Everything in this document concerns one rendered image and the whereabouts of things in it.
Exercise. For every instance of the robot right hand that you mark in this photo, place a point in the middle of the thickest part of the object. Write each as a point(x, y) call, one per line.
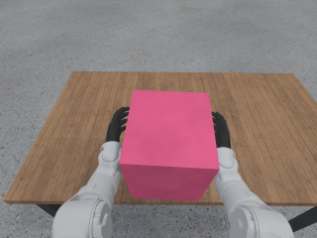
point(222, 135)

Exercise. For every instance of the robot left upper arm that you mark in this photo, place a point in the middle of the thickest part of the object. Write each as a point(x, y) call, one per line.
point(88, 218)

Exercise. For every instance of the carton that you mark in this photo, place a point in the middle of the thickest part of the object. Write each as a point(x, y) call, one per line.
point(169, 150)

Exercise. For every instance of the table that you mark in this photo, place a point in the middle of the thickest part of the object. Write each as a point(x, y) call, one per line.
point(271, 119)

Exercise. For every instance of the robot left forearm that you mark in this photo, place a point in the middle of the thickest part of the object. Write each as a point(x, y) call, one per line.
point(105, 181)

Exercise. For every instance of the robot left hand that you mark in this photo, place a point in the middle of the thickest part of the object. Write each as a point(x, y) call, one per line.
point(114, 130)

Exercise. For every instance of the robot right upper arm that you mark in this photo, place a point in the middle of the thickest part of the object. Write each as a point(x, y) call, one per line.
point(252, 222)

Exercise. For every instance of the robot right forearm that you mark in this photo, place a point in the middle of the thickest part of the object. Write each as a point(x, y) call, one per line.
point(231, 188)

